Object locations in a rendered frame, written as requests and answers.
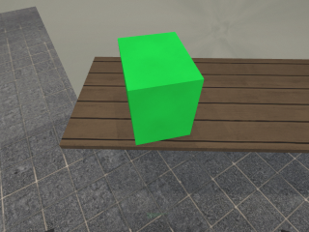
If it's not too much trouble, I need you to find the table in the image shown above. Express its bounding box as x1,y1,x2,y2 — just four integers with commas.
59,56,309,154

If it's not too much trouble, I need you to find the carton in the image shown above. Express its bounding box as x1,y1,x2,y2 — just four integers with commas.
117,32,205,145

